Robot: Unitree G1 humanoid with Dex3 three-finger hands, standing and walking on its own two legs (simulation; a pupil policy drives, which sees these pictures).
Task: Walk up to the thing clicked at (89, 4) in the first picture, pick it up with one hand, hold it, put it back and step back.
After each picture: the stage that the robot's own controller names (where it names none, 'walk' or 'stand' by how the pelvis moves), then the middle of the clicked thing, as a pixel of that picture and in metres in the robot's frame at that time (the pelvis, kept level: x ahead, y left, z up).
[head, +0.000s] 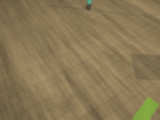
stand; (89, 2) +2.26 -0.04 -0.65
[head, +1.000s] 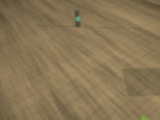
walk; (77, 19) +2.12 +0.30 -0.64
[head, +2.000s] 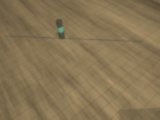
walk; (60, 29) +1.47 +0.42 -0.65
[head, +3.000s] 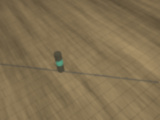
walk; (59, 62) +1.00 +0.33 -0.65
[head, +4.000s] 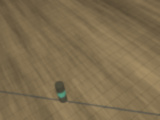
walk; (61, 92) +0.65 +0.26 -0.63
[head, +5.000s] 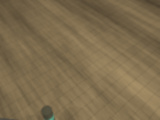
stand; (49, 117) +0.45 +0.26 -0.63
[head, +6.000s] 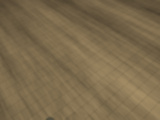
stand; out of the picture +0.42 +0.25 -0.66
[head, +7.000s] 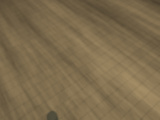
stand; out of the picture +0.42 +0.24 -0.66
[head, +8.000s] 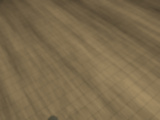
stand; out of the picture +0.42 +0.23 -0.65
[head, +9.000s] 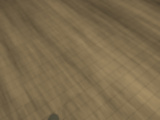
stand; out of the picture +0.40 +0.22 -0.65
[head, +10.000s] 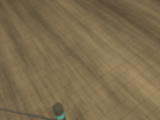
stand; (59, 114) +0.47 +0.21 -0.64
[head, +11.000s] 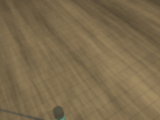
stand; (60, 117) +0.47 +0.20 -0.65
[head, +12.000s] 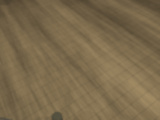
stand; out of the picture +0.46 +0.21 -0.66
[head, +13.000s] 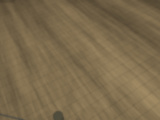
stand; out of the picture +0.46 +0.20 -0.66
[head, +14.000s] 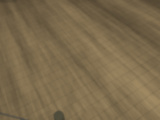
stand; out of the picture +0.46 +0.20 -0.66
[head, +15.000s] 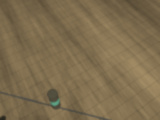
go down; (54, 100) +0.49 +0.19 -0.62
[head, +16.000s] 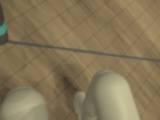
go down; out of the picture +0.57 +0.22 -0.23
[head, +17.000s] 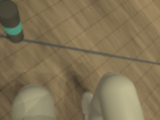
close in; (12, 25) +0.57 +0.20 -0.26
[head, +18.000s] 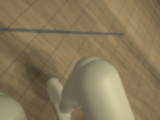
close in; out of the picture +0.56 +0.26 -0.19
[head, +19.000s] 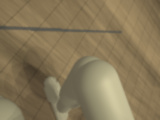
close; out of the picture +0.55 +0.26 -0.19
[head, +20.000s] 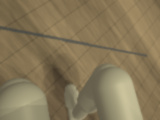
lift; out of the picture +0.47 +0.26 -0.17
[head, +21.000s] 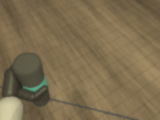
lift; (35, 84) +0.34 +0.17 +0.01
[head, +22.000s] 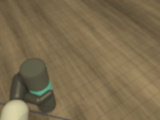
hold; (41, 89) +0.33 +0.16 +0.01
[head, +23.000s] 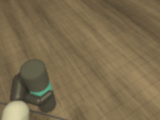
hold; (41, 90) +0.33 +0.16 +0.01
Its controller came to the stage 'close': yes
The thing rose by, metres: 0.66
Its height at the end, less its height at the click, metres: +0.63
